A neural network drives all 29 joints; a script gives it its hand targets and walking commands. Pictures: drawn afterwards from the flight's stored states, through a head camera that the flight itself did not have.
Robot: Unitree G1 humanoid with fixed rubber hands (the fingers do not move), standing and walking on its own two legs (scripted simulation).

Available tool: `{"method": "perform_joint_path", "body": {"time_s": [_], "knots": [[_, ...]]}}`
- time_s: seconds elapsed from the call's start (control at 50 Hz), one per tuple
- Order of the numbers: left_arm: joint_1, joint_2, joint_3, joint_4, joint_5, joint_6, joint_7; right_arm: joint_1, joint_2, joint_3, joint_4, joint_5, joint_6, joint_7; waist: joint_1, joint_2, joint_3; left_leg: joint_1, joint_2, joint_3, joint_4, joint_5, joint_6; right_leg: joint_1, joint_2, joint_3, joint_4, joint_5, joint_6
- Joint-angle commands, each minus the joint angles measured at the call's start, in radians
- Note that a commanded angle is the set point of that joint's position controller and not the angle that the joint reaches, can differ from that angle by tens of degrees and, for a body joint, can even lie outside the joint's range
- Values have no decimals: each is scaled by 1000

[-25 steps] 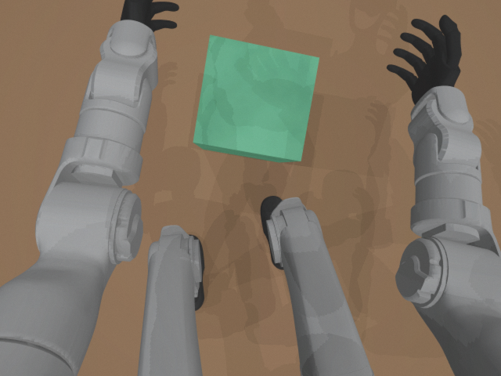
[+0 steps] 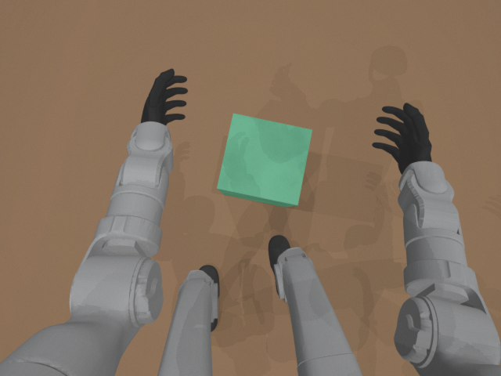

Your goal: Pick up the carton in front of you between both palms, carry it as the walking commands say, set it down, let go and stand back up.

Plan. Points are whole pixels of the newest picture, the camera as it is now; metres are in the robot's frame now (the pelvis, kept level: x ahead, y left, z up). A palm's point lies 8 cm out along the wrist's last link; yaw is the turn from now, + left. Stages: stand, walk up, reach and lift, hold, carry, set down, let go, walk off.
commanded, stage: let go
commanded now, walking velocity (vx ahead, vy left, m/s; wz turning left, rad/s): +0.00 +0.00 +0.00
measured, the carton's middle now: (262, 166) +0.45 -0.09 -0.54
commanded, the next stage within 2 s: stand in 1.20 s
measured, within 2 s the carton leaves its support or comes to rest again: neither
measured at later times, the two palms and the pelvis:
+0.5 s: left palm (76, 228) +0.33 +0.17 +0.00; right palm (471, 263) +0.23 -0.25 +0.03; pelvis +0.07 -0.01 +0.10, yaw -3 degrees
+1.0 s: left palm out of the picture +0.26 +0.25 +0.04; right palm (447, 261) +0.24 -0.22 +0.05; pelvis +0.09 +0.03 +0.11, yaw -3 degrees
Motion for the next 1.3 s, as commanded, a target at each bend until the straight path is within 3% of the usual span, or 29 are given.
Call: {"method": "perform_joint_path", "body": {"time_s": [0.0,0.08,0.16,0.34,0.42,0.64,0.9,0.92,0.94,1.0,1.18,1.2,1.28], "knots": [[-11,-15,6,-224,18,-30,40,25,-146,32,-159,-20,-29,33,-44,23,-869,393,-54,101,-201,214,-16,882,52,-122,-84,406,20],[129,-31,-12,-325,2,-58,60,157,-152,104,-187,-10,-46,51,-29,-4,-704,434,-49,108,-290,109,-13,982,42,-91,-167,308,14],[310,-23,-35,-318,-21,-92,46,327,-141,177,-196,15,-64,54,-6,-46,-567,466,-43,114,-357,56,-1,1103,31,-61,-243,276,19],[660,40,-63,-260,-46,-180,-14,679,-104,288,-291,71,-120,17,41,-114,-396,598,-29,100,-491,117,33,1396,9,13,-373,472,37],[778,65,-77,-275,-55,-206,-36,791,-106,318,-334,81,-135,1,65,-93,-301,749,-18,89,-568,163,42,1442,13,11,-437,497,37],[998,105,-138,-343,-107,-187,-104,878,-145,313,-302,78,-110,-13,138,22,-31,1115,29,58,-723,355,16,1461,58,-41,-587,329,19],[1045,145,-177,-416,-153,-109,-151,882,-163,278,-274,35,-37,-11,133,-6,109,1156,52,30,-765,449,11,1513,80,-60,-603,280,7],[1104,135,-187,-348,-169,-137,-132,854,-204,269,-317,20,9,-34,132,-7,46,1241,51,30,-721,579,4,1475,100,-68,-570,255,12],[1089,144,-178,-366,-168,-143,-121,876,-196,283,-308,23,20,-43,134,19,53,1240,54,24,-704,630,-5,1456,98,-66,-572,242,11],[1069,151,-179,-371,-170,-148,-111,875,-184,295,-307,30,30,-53,133,27,60,1230,53,19,-693,654,-7,1430,102,-62,-567,252,10],[1068,164,-167,-341,-152,-124,-123,861,-171,316,-335,43,64,-62,156,-24,86,1176,16,65,-709,423,15,1488,89,-46,-575,275,13],[1088,265,-106,-199,-101,-146,-86,824,-266,267,-206,59,-15,-68,173,77,66,1188,64,77,-640,276,0,1362,-22,-23,-532,266,2],[1057,243,-102,-157,-107,-192,-69,861,-223,274,-133,32,-113,-71,158,-41,98,1191,75,34,-644,124,27,1259,-24,12,-585,68,-19]]}}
